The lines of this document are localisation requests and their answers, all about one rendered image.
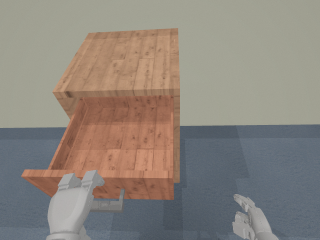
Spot right robot hand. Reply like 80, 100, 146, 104
232, 194, 272, 240

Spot cabinet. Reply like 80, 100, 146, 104
52, 28, 180, 183

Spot left robot hand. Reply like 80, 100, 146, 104
47, 169, 105, 240

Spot drawer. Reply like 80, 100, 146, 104
21, 95, 174, 200

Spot handle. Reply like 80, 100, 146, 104
89, 189, 125, 213

